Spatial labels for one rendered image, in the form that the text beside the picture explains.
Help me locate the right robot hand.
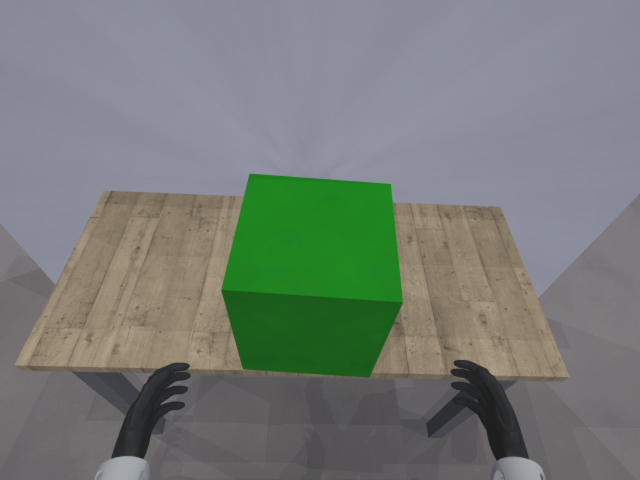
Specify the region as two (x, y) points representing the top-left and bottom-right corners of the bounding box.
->
(450, 360), (529, 460)

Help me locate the carton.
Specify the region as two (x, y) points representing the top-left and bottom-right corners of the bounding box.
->
(221, 174), (403, 378)

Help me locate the left robot hand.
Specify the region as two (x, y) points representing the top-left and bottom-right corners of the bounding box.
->
(111, 363), (191, 459)

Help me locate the robot right forearm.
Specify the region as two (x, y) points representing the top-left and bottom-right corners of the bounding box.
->
(490, 457), (545, 480)

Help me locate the robot left forearm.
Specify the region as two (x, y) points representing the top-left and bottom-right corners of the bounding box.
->
(94, 456), (150, 480)

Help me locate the table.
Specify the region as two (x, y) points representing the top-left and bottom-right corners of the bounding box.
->
(14, 191), (569, 438)

